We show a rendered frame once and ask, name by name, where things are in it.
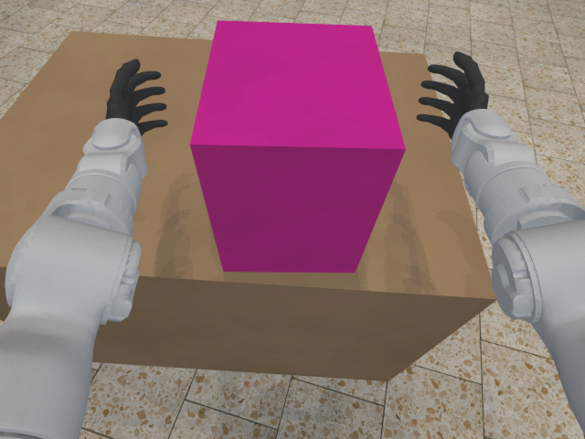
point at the carton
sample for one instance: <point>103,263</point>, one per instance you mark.
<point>296,144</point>

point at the robot right upper arm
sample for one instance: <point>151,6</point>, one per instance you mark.
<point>539,276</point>

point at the pedestal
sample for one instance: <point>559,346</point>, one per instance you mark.
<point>422,275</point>

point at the robot left forearm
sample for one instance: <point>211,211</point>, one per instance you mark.
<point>104,191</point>

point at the robot right hand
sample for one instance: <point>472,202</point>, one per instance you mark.
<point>470,95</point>

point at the robot left upper arm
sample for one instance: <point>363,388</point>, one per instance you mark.
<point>75,277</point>

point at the robot right forearm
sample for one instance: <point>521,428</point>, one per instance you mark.
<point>502,177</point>

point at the robot left hand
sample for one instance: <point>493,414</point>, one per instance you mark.
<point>123,99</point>

